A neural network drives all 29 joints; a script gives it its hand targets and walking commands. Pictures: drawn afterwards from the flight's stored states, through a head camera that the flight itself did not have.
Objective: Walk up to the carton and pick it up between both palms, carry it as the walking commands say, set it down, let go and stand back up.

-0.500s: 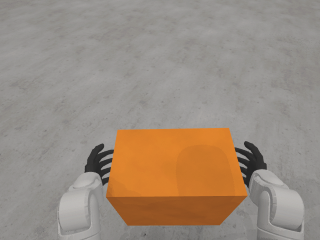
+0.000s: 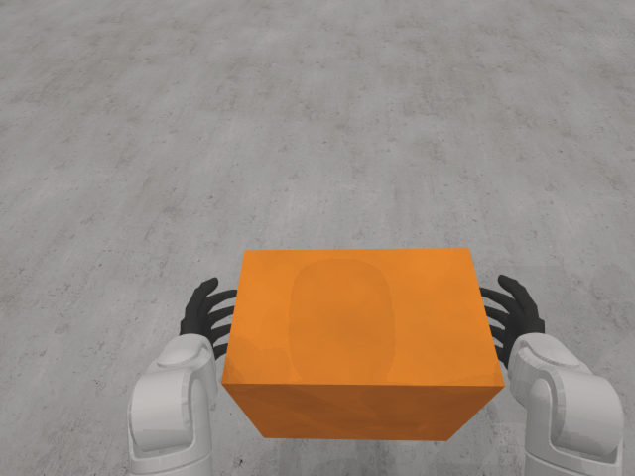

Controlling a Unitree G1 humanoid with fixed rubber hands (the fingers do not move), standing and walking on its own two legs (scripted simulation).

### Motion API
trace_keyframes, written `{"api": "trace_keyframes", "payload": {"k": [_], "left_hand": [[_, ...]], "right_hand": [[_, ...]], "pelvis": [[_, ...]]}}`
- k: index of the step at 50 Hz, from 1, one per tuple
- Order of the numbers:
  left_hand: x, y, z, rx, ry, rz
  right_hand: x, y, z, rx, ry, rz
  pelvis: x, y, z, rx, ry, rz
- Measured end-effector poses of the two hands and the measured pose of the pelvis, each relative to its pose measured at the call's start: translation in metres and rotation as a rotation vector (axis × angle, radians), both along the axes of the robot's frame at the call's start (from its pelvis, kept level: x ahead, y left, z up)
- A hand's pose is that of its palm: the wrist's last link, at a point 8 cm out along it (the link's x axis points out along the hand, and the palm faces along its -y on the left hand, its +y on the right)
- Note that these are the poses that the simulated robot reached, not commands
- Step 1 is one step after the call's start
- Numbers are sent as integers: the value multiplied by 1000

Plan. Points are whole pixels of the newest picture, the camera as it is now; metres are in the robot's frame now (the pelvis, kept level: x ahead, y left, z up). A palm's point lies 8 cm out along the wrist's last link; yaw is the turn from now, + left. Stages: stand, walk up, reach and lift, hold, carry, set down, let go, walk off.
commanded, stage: carry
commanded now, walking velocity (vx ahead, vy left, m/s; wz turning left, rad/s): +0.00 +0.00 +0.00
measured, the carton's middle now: (354, 354) +0.28 -0.03 -0.02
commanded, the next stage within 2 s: none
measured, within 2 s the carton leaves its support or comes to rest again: neither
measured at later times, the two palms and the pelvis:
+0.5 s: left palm (172, 364) +0.24 +0.17 +0.09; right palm (511, 346) +0.23 -0.18 +0.09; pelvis -0.02 +0.00 +0.00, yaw +0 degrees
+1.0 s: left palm (162, 361) +0.24 +0.18 +0.08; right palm (494, 336) +0.25 -0.17 +0.09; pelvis -0.01 +0.00 +0.00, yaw +0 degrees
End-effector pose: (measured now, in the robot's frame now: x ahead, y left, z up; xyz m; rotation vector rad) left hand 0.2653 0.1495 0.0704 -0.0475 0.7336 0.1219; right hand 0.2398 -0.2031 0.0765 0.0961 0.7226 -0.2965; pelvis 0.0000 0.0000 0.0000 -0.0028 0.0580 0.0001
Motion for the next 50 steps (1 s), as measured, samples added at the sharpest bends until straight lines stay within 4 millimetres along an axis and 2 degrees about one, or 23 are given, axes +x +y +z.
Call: {"api": "trace_keyframes", "payload": {"k": [4,9,15,30,50], "left_hand": [[-7,12,4,-9,-37,24],[-27,32,6,-22,-40,81],[-38,36,12,-12,-27,102],[-24,16,14,-5,-20,53],[-22,33,12,-12,-23,88]], "right_hand": [[3,12,10,-20,-37,30],[2,32,16,-19,-39,74],[-2,35,16,-17,-26,102],[-7,16,15,-23,-17,59],[6,33,13,-20,-20,82]], "pelvis": [[-4,5,-4,-11,-3,-1],[-9,4,-2,4,-26,-17],[-13,-1,0,0,-48,-8],[-19,-3,2,-4,-32,-3],[-12,4,2,-4,-32,5]]}}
